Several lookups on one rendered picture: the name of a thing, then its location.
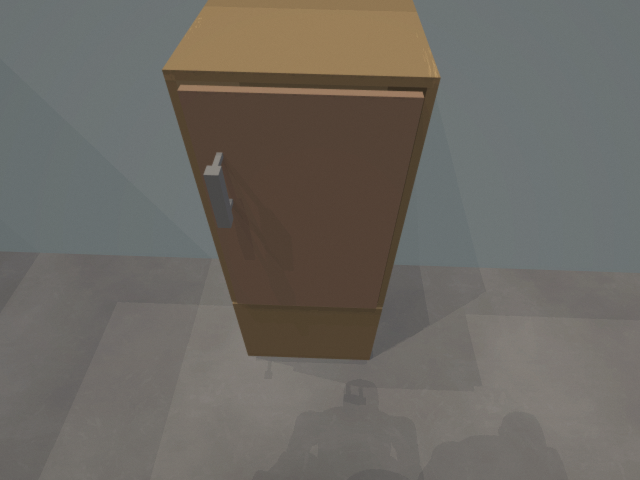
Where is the cupboard door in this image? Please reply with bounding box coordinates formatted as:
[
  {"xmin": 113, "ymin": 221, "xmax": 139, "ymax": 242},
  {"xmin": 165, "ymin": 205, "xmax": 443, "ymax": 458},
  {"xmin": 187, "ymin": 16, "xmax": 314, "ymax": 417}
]
[{"xmin": 177, "ymin": 85, "xmax": 424, "ymax": 309}]

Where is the handle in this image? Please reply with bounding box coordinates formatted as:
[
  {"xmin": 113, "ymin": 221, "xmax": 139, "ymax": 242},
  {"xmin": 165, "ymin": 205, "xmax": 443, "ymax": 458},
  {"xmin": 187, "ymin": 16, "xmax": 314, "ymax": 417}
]
[{"xmin": 203, "ymin": 152, "xmax": 233, "ymax": 228}]

